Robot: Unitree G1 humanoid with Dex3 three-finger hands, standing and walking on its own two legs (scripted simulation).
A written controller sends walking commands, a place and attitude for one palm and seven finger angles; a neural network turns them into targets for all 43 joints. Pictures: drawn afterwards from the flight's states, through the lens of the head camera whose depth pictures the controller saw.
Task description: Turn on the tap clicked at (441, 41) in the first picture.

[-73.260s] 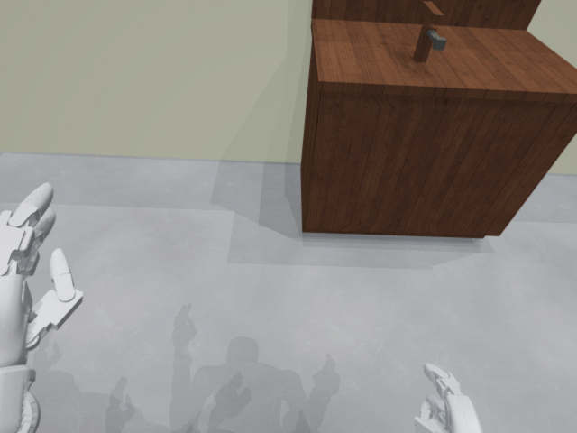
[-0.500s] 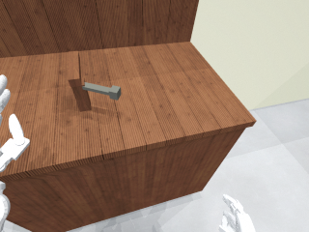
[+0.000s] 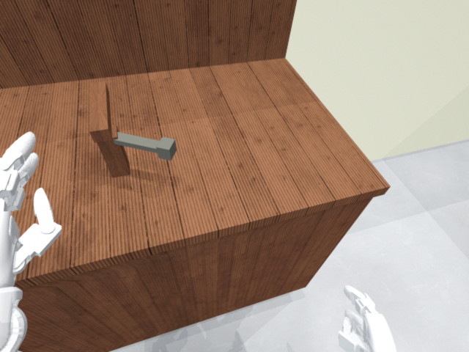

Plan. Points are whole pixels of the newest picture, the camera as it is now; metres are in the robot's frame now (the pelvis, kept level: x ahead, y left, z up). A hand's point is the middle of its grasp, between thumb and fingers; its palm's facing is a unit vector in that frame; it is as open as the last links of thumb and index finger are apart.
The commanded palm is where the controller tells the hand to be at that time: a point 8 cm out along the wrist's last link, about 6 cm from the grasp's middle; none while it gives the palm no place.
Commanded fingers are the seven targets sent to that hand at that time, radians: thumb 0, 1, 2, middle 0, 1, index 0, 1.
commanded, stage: come to a stop and stand still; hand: left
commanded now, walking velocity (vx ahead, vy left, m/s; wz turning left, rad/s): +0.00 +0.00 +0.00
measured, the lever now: (166, 148) +0.42 +0.17 +0.10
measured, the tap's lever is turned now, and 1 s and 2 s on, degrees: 59 59 59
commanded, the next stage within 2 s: look again from close up in 0.26 s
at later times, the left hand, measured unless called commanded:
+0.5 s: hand (60, 225) +0.22 +0.24 +0.16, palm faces +0.41 -0.84 -0.37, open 7.4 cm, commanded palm +0.17 +0.28 +0.17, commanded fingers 0.00 0.90 0.90 -0.20 -0.30 -0.20 -0.30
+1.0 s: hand (69, 226) +0.22 +0.23 +0.16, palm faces +0.39 -0.84 -0.37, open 7.4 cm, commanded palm +0.16 +0.26 +0.17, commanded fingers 0.00 0.90 0.90 -0.20 -0.30 -0.20 -0.30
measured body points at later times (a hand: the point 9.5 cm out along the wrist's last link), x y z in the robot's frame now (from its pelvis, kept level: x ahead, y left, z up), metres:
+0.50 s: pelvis +0.01 -0.01 +0.00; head +0.03 +0.01 +0.45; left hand +0.19 +0.29 +0.18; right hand +0.20 -0.22 -0.07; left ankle +0.04 +0.10 -0.74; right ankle +0.01 -0.15 -0.74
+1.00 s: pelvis +0.00 -0.02 +0.00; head +0.03 +0.00 +0.45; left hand +0.19 +0.27 +0.18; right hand +0.19 -0.23 -0.07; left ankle +0.04 +0.10 -0.74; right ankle +0.01 -0.15 -0.74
